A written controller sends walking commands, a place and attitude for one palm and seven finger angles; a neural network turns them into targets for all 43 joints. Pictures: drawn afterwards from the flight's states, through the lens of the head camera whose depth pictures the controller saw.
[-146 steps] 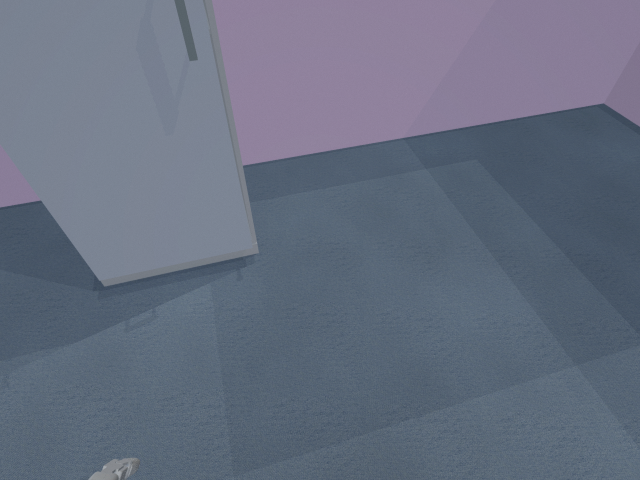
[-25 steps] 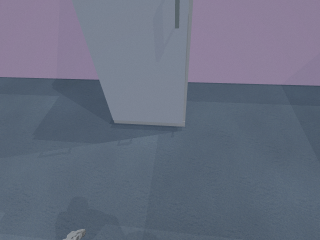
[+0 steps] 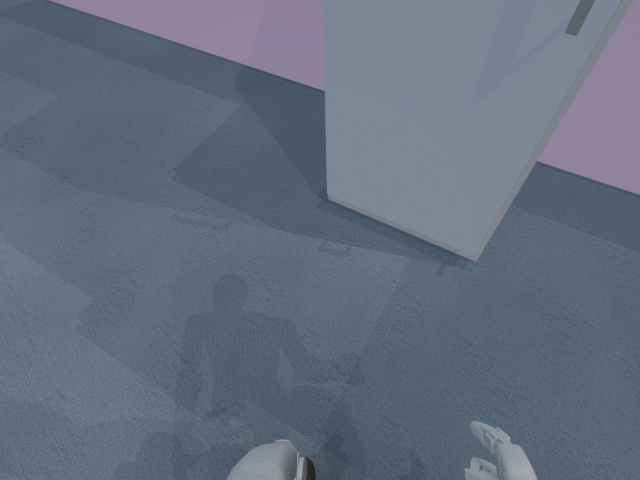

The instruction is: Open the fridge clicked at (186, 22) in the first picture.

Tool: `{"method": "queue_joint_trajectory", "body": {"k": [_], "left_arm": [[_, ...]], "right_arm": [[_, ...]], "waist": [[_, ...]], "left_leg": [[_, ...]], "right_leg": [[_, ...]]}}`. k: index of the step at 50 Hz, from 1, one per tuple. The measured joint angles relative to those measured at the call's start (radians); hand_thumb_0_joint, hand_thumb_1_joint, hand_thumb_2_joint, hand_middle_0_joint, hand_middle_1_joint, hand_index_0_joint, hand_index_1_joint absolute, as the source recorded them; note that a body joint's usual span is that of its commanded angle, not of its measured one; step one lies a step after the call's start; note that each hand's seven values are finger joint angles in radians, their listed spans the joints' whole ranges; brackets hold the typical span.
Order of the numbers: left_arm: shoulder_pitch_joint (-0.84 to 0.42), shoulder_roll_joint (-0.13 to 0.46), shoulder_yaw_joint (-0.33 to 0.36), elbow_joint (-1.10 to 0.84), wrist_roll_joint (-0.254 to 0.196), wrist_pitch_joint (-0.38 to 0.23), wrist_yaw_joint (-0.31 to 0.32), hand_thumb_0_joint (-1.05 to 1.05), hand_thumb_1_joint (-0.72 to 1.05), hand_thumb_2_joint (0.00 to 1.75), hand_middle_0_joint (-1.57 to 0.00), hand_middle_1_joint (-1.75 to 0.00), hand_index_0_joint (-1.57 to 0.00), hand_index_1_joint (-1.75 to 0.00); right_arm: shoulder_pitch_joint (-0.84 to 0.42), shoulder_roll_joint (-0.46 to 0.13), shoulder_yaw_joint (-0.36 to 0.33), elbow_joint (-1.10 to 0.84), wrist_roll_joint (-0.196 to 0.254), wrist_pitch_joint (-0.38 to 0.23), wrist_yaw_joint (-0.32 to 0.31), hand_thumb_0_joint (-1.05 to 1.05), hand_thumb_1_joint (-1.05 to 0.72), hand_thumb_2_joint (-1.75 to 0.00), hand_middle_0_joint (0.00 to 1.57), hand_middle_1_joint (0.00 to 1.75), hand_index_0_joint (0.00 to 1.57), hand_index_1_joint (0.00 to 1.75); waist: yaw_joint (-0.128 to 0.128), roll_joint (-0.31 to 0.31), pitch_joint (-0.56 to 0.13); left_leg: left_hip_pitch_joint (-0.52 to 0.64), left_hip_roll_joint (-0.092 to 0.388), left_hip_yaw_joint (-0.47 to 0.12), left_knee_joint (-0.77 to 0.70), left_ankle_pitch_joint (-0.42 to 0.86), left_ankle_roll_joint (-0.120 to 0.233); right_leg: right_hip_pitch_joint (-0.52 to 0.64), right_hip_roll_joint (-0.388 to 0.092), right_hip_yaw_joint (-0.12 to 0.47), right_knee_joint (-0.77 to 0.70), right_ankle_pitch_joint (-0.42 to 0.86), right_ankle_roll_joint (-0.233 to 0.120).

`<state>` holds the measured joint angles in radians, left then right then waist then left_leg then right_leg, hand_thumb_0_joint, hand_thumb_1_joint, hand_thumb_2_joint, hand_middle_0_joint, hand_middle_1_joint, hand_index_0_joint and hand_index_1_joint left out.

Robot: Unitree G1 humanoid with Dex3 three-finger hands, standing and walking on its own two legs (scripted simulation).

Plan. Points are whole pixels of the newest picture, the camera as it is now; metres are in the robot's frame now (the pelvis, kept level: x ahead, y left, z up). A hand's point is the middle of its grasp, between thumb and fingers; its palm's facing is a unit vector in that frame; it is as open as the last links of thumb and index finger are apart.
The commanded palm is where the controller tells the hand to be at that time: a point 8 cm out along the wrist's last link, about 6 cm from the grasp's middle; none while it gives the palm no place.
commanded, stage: walk to a spot facing it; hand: right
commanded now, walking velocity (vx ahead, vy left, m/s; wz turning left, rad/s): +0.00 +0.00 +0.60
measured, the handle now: out of the picture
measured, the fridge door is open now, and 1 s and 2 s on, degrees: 0 0 0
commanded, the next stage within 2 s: turn to face it in 1.66 s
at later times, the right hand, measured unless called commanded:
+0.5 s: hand (541, 450) +0.20 -0.27 -0.15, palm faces -0.22 +0.96 -0.20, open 7.4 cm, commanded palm none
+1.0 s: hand (446, 380) +0.28 -0.14 -0.12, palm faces -0.56 +0.79 -0.24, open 7.4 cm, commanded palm none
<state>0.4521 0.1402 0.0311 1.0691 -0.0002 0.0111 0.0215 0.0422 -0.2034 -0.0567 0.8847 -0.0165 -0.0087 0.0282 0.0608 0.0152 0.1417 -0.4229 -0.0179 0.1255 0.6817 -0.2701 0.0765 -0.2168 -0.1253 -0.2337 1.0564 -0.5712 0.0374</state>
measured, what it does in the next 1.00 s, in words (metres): steps on the spot, turning left: right foot, then left foot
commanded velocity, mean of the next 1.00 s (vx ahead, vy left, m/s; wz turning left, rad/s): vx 0.07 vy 0.00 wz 0.60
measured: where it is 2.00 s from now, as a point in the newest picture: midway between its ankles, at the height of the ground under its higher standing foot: (309, 433)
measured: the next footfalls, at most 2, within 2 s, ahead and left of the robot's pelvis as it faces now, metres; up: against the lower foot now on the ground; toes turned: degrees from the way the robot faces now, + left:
right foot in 0.32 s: +0.15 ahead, -0.17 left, +0.00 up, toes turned +6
left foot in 0.78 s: +0.04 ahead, +0.06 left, +0.00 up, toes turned +36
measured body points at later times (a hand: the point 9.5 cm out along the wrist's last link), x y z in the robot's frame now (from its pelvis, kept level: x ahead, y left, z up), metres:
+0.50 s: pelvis +0.07 -0.08 +0.03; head +0.11 -0.11 +0.47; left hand +0.11 +0.17 -0.09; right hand +0.21 -0.32 -0.13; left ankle +0.00 +0.05 -0.61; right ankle +0.11 -0.18 -0.71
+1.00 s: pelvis +0.08 -0.04 +0.03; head +0.10 -0.01 +0.48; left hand -0.04 +0.20 -0.12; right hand +0.30 -0.19 -0.10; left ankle +0.00 +0.03 -0.71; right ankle +0.17 -0.17 -0.64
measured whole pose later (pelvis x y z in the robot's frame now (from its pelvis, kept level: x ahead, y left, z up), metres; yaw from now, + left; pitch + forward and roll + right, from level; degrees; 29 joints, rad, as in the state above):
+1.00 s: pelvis +0.08 -0.04 +0.03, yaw +36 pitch +1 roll +0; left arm 0.23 0.25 0.07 0.95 0.03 0.05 -0.01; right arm 0.19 -0.20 -0.06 0.92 -0.01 0.00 0.01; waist 0.03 -0.03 0.05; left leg -0.21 -0.02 0.01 0.49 -0.30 0.03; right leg -0.50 -0.14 -0.07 1.05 -0.37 0.10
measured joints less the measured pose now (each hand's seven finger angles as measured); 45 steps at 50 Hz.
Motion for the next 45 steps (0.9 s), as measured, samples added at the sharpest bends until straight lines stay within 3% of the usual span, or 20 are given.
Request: {"method": "queue_joint_trajectory", "body": {"k": [2, 4, 8, 12, 15, 17, 19, 21, 25, 33, 36, 38, 39, 40, 42, 45], "left_arm": [[-0.057, 0.011, 0.005, -0.019, 0.001, 0.014, 0.004, 0.01, 0.91, 0.90, -0.20, -0.29, -0.20, -0.30], [-0.122, 0.020, 0.008, -0.052, 0.008, 0.022, 0.005, 0.01, 0.91, 0.90, -0.20, -0.29, -0.20, -0.30], [-0.235, 0.032, 0.011, -0.134, 0.015, 0.017, 0.003, 0.01, 0.91, 0.90, -0.20, -0.29, -0.20, -0.30], [-0.314, 0.038, 0.009, -0.189, 0.014, 0.001, -0.004, 0.00, 0.91, 0.90, -0.20, -0.29, -0.19, -0.30], [-0.340, 0.041, 0.005, -0.211, 0.009, -0.012, -0.004, 0.00, 0.91, 0.90, -0.20, -0.29, -0.19, -0.30], [-0.343, 0.034, 0.001, -0.216, 0.012, -0.023, -0.003, 0.00, 0.91, 0.90, -0.20, -0.29, -0.20, -0.30], [-0.338, 0.026, -0.009, -0.216, 0.019, -0.023, -0.007, 0.00, 0.91, 0.90, -0.20, -0.29, -0.20, -0.30], [-0.325, 0.017, -0.015, -0.213, 0.022, -0.021, -0.008, 0.00, 0.91, 0.90, -0.20, -0.29, -0.20, -0.30], [-0.297, 0.009, -0.015, -0.198, 0.023, -0.014, -0.007, 0.00, 0.91, 0.90, -0.20, -0.29, -0.20, -0.30], [-0.242, 0.028, 0.012, -0.157, 0.025, -0.008, -0.014, 0.00, 0.91, 0.90, -0.20, -0.30, -0.20, -0.30], [-0.223, 0.049, 0.027, -0.137, 0.027, -0.001, -0.019, 0.00, 0.91, 0.90, -0.20, -0.30, -0.20, -0.30], [-0.204, 0.067, 0.036, -0.128, 0.026, 0.005, -0.022, 0.00, 0.91, 0.90, -0.20, -0.30, -0.20, -0.30], [-0.187, 0.074, 0.040, -0.128, 0.022, 0.009, -0.024, 0.00, 0.91, 0.90, -0.20, -0.30, -0.20, -0.30], [-0.183, 0.088, 0.043, -0.123, 0.020, 0.018, -0.024, 0.00, 0.91, 0.90, -0.20, -0.30, -0.20, -0.30], [-0.188, 0.113, 0.046, -0.111, 0.019, 0.044, -0.014, 0.00, 0.91, 0.90, -0.20, -0.29, -0.20, -0.30], [-0.199, 0.119, 0.042, -0.101, 0.025, 0.057, -0.012, 0.01, 0.91, 0.90, -0.20, -0.29, -0.19, -0.30]], "right_arm": [[0.012, 0.002, 0.003, -0.006, 0.010, -0.002, -0.016, 0.01, -0.91, -0.90, 0.20, 0.30, 0.20, 0.30], [0.037, 0.000, 0.002, 0.003, 0.010, 0.009, -0.029, 0.01, -0.91, -0.90, 0.20, 0.30, 0.20, 0.30], [0.078, -0.003, -0.001, 0.035, -0.003, 0.036, -0.033, 0.01, -0.91, -0.90, 0.20, 0.30, 0.20, 0.30], [0.107, -0.010, -0.010, 0.034, -0.010, 0.049, -0.023, 0.01, -0.91, -0.90, 0.20, 0.30, 0.20, 0.30], [0.127, -0.021, -0.020, 0.021, -0.008, 0.056, -0.020, 0.01, -0.91, -0.90, 0.20, 0.30, 0.20, 0.30], [0.138, -0.036, -0.031, 0.013, 0.000, 0.066, -0.019, 0.01, -0.91, -0.90, 0.20, 0.30, 0.20, 0.30], [0.148, -0.050, -0.042, 0.015, -0.004, 0.074, -0.017, 0.01, -0.91, -0.90, 0.20, 0.30, 0.20, 0.30], [0.159, -0.064, -0.052, 0.015, -0.007, 0.074, -0.008, 0.01, -0.91, -0.90, 0.20, 0.30, 0.20, 0.30], [0.182, -0.074, -0.061, 0.010, -0.005, 0.077, 0.002, 0.01, -0.91, -0.90, 0.20, 0.30, 0.20, 0.30], [0.171, -0.045, -0.049, 0.027, -0.003, 0.092, 0.007, 0.01, -0.91, -0.90, 0.19, 0.30, 0.20, 0.30], [0.144, -0.030, -0.039, 0.027, -0.003, 0.083, 0.007, 0.01, -0.91, -0.90, 0.19, 0.30, 0.20, 0.30], [0.128, -0.023, -0.031, 0.019, -0.002, 0.069, 0.006, 0.01, -0.91, -0.90, 0.19, 0.30, 0.20, 0.30], [0.126, -0.027, -0.026, 0.010, -0.004, 0.056, 0.004, 0.01, -0.91, -0.90, 0.19, 0.30, 0.20, 0.30], [0.115, -0.020, -0.023, 0.012, -0.004, 0.041, -0.003, 0.01, -0.91, -0.90, 0.20, 0.30, 0.20, 0.30], [0.100, -0.003, -0.014, 0.012, 0.002, 0.028, -0.014, 0.01, -0.91, -0.90, 0.20, 0.30, 0.20, 0.30], [0.110, 0.006, -0.010, 0.014, 0.007, 0.021, -0.023, 0.01, -0.91, -0.90, 0.20, 0.30, 0.20, 0.30]], "waist": [[-0.004, -0.008, 0.017], [-0.006, -0.006, 0.009], [-0.008, -0.006, -0.034], [-0.040, 0.003, -0.061], [-0.065, 0.015, -0.076], [-0.076, 0.037, -0.083], [-0.087, 0.041, -0.088], [-0.089, 0.040, -0.090], [-0.093, 0.034, -0.090], [-0.061, 0.001, -0.064], [-0.042, -0.018, -0.052], [-0.035, -0.031, -0.050], [-0.032, -0.026, -0.058], [-0.032, -0.042, -0.057], [-0.026, -0.072, -0.048], [-0.027, -0.070, -0.057]], "left_leg": [[0.024, -0.017, -0.021, 0.001, -0.014, -0.001], [0.053, -0.030, -0.050, -0.038, 0.004, -0.016], [0.074, -0.030, -0.108, -0.092, 0.025, -0.032], [0.065, -0.022, -0.173, -0.078, 0.013, -0.062], [0.054, -0.020, -0.216, -0.038, -0.014, -0.091], [0.028, -0.018, -0.239, 0.040, -0.092, -0.103], [-0.031, -0.025, -0.214, 0.236, -0.201, -0.112], [-0.078, -0.016, -0.170, 0.412, -0.201, -0.120], [-0.103, 0.027, -0.120, 0.534, -0.132, -0.142], [-0.006, 0.082, -0.067, 0.280, -0.169, -0.149], [0.049, 0.074, -0.042, 0.134, -0.169, -0.131], [0.105, 0.061, -0.025, -0.007, -0.085, -0.113], [0.138, 0.063, -0.026, -0.080, -0.035, -0.081], [0.128, 0.053, -0.029, -0.068, -0.067, -0.056], [0.120, 0.034, -0.036, -0.035, -0.099, -0.044], [0.156, 0.019, -0.067, -0.090, -0.070, -0.049]], "right_leg": [[-0.121, 0.012, 0.100, 0.207, 0.025, 0.012], [-0.208, 0.003, 0.154, 0.232, 0.071, 0.023], [-0.303, -0.018, 0.198, 0.063, 0.142, 0.038], [-0.275, 0.000, 0.199, -0.156, 0.177, 0.039], [-0.190, 0.034, 0.176, -0.344, 0.229, 0.035], [-0.159, 0.047, 0.147, -0.394, 0.297, -0.010], [-0.143, 0.032, 0.118, -0.388, 0.272, -0.036], [-0.112, 0.018, 0.096, -0.426, 0.269, -0.044], [-0.052, -0.002, 0.045, -0.517, 0.301, -0.046], [-0.009, -0.042, -0.062, -0.551, 0.294, -0.036], [-0.015, -0.067, -0.100, -0.511, 0.270, -0.020], [-0.028, -0.088, -0.121, -0.458, 0.240, -0.003], [-0.050, -0.094, -0.125, -0.404, 0.219, 0.007], [-0.091, -0.101, -0.083, -0.312, 0.155, 0.019], [-0.174, -0.073, 0.047, -0.113, 0.060, 0.033], [-0.248, -0.033, 0.135, 0.045, 0.105, 0.049]]}}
